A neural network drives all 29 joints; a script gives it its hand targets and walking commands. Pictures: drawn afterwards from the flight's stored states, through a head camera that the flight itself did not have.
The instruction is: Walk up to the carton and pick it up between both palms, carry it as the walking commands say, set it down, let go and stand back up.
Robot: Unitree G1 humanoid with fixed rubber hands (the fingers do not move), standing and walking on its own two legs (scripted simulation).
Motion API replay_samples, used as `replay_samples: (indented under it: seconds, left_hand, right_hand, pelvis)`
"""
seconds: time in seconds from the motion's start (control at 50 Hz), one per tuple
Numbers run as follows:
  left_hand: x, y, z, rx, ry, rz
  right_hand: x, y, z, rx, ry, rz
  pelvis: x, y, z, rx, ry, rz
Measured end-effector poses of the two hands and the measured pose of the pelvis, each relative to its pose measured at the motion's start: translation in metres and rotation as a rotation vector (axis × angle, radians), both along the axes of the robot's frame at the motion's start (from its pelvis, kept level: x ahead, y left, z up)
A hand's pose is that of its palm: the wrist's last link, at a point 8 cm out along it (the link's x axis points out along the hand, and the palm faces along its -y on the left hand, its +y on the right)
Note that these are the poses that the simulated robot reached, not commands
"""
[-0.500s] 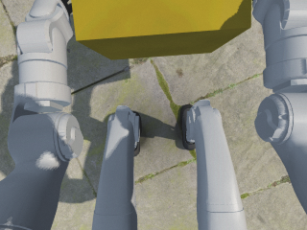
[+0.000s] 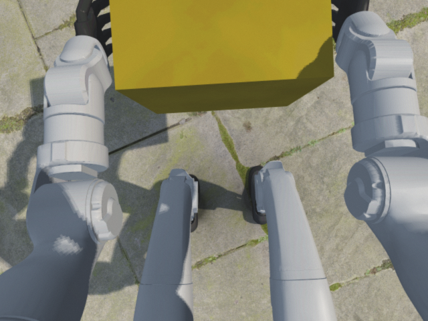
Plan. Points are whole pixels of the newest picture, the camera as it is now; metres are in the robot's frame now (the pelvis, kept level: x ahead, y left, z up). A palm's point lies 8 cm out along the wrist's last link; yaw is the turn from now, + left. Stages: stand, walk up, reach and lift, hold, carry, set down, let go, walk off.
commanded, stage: reach and lift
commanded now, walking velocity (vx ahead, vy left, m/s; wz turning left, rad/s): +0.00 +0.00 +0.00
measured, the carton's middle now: (217, 14) +0.59 +0.00 -0.12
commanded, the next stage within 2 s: none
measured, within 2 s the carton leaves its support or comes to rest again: neither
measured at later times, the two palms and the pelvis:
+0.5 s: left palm (41, 29) +0.49 +0.19 +0.06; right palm out of the picture +0.49 -0.19 +0.05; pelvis +0.03 +0.00 +0.06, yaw +0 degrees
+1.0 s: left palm out of the picture +0.45 +0.19 +0.12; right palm out of the picture +0.46 -0.18 +0.12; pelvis +0.12 +0.00 +0.13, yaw +0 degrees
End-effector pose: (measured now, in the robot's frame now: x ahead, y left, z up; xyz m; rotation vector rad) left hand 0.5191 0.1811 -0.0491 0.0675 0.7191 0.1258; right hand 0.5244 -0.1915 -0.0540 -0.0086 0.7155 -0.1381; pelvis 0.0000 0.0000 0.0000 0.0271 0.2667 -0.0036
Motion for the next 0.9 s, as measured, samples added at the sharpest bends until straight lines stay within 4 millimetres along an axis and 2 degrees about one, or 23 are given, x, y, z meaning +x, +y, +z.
replay_samples:
  seconds: [0.08, 0.16, 0.26, 0.42, 0.56, 0.66, 0.72, 0.78, 0.84, 0.9]
  left_hand:
    - [-0.007, 0.001, -0.002, 0.0, 0.015, -0.002]
    - [-0.019, 0.004, 0.006, 0.001, 0.034, 0.005]
    - [-0.031, 0.007, 0.032, -0.005, 0.031, 0.013]
    - [-0.03, 0.006, 0.083, -0.019, -0.031, 0.012]
    - [-0.033, 0.004, 0.124, -0.032, -0.014, 0.016]
    - [-0.028, 0.006, 0.147, -0.034, -0.002, 0.013]
    - [-0.027, 0.008, 0.151, -0.021, 0.023, 0.001]
    - [-0.032, 0.01, 0.146, -0.03, 0.065, 0.011]
    - [-0.045, 0.011, 0.139, -0.042, 0.099, 0.025]
    - [-0.06, 0.01, 0.141, -0.043, 0.11, 0.028]
  right_hand:
    - [-0.005, 0.001, 0.001, -0.034, 0.012, 0.029]
    - [-0.013, 0.004, 0.011, -0.051, 0.033, 0.052]
    - [-0.025, 0.007, 0.037, -0.051, 0.03, 0.055]
    - [-0.03, 0.006, 0.085, 0.013, -0.036, -0.016]
    - [-0.036, 0.004, 0.128, 0.032, -0.02, -0.042]
    - [-0.031, 0.006, 0.153, 0.014, -0.014, -0.032]
    - [-0.03, 0.008, 0.156, 0.006, 0.006, -0.022]
    - [-0.034, 0.01, 0.152, -0.007, 0.045, -0.014]
    - [-0.044, 0.011, 0.147, -0.031, 0.078, 0.006]
    - [-0.055, 0.011, 0.152, -0.058, 0.089, 0.032]
  pelvis:
    - [0.002, -0.001, 0.01, 0.001, -0.041, -0.001]
    - [0.006, -0.001, 0.02, 0.001, -0.062, -0.002]
    - [0.008, -0.001, 0.035, -0.001, -0.119, -0.002]
    - [0.014, 0.0, 0.05, -0.002, -0.101, 0.001]
    - [0.048, -0.001, 0.072, -0.001, 0.0, 0.002]
    - [0.074, -0.002, 0.088, -0.001, 0.07, 0.002]
    - [0.087, -0.002, 0.098, -0.002, 0.088, 0.002]
    - [0.098, -0.002, 0.107, -0.006, 0.098, 0.003]
    - [0.109, -0.001, 0.116, -0.009, 0.101, 0.004]
    - [0.118, 0.0, 0.125, -0.01, 0.09, 0.002]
